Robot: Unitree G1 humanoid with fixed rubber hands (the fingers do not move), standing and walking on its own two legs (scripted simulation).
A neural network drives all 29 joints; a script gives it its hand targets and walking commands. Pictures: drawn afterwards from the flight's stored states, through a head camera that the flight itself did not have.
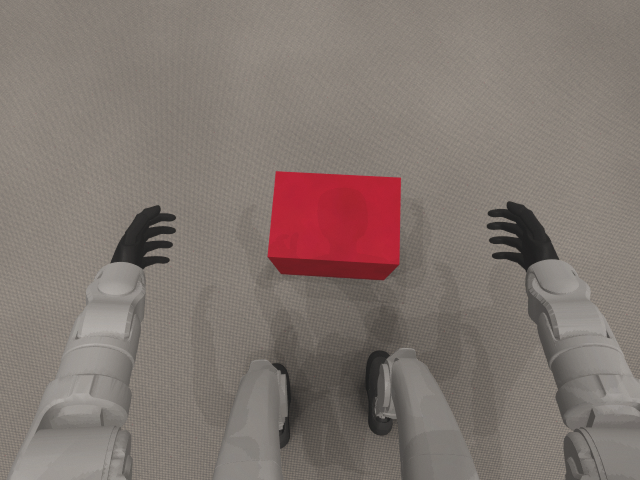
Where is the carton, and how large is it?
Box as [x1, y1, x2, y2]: [268, 171, 400, 279]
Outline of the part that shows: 276,171 268,246 268,257 281,273 383,279 398,264 400,178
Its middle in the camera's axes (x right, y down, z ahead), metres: +0.04 -0.03 +0.99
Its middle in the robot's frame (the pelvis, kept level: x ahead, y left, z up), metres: +0.53 -0.01 -0.56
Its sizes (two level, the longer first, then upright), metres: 0.288 0.202 0.249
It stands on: the floor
